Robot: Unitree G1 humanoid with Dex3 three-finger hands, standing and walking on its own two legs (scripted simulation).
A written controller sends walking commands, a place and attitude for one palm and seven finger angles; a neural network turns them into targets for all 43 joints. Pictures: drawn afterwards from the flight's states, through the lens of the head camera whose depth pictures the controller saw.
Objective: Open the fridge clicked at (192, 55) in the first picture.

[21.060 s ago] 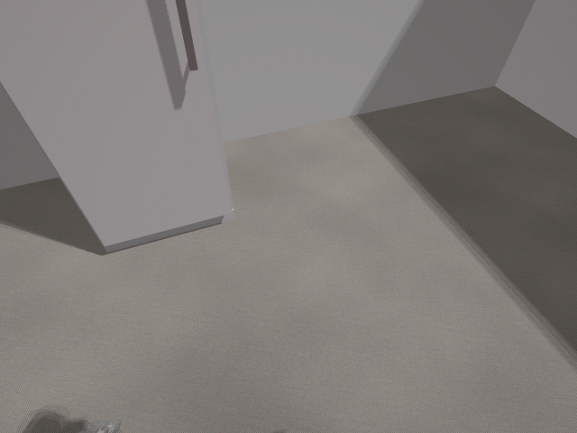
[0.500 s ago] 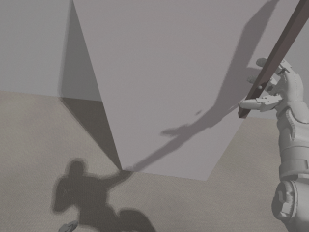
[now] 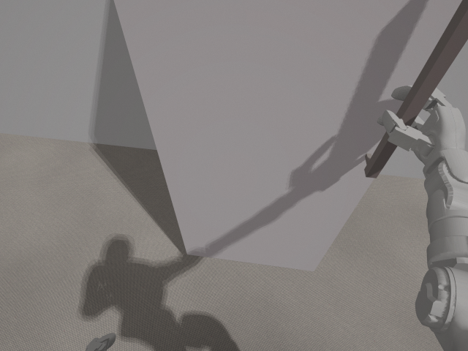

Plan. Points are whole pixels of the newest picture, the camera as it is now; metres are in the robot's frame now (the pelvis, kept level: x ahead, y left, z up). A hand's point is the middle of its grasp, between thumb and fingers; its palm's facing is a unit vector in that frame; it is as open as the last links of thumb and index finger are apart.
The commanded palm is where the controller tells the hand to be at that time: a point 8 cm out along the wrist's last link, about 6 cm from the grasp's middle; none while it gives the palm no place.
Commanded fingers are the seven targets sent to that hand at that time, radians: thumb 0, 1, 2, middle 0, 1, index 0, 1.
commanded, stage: grip the handle and tug to test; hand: right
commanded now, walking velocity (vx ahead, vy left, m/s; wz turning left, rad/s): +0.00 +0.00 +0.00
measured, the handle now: (417, 84) +0.51 -0.22 +0.22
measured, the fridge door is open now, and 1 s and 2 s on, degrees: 0 3 30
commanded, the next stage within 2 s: pull the door a little, standing still in 0.78 s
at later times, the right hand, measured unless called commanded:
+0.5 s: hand (396, 129) +0.45 -0.20 +0.17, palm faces +0.02 +1.00 +0.01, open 5.6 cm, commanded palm +0.41 -0.26 +0.16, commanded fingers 0.00 -0.90 -0.90 0.45 1.40 0.45 1.40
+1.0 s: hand (399, 141) +0.42 -0.20 +0.17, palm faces +0.01 +1.00 +0.02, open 5.8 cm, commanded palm +0.39 -0.25 +0.16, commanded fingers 0.00 -0.90 -0.90 0.45 1.40 0.45 1.40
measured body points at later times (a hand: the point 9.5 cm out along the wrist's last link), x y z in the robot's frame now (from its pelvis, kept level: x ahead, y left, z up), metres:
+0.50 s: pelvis +0.01 +0.00 +0.00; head +0.03 +0.00 +0.45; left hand +0.08 +0.26 -0.11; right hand +0.45 -0.26 +0.17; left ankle +0.03 +0.12 -0.73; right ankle -0.04 -0.11 -0.73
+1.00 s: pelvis +0.03 -0.01 +0.01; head +0.04 +0.00 +0.46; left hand +0.16 +0.25 -0.09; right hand +0.42 -0.25 +0.17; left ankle +0.03 +0.12 -0.73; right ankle -0.04 -0.11 -0.73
